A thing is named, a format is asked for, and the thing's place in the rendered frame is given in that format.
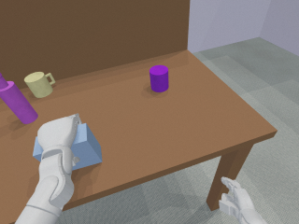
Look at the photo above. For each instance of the robot right forearm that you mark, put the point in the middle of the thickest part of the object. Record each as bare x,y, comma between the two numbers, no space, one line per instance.
250,216

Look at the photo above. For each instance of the sponge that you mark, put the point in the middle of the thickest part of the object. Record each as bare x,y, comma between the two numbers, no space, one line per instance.
85,146

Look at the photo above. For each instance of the robot right hand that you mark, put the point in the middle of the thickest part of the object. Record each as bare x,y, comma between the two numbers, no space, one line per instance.
232,205

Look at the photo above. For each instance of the table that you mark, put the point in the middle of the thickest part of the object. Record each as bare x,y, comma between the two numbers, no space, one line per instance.
100,53

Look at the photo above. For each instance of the robot left hand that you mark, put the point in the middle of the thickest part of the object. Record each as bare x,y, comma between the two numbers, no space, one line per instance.
60,132

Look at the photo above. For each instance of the robot left forearm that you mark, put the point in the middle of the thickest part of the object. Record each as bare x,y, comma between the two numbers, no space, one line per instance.
54,189

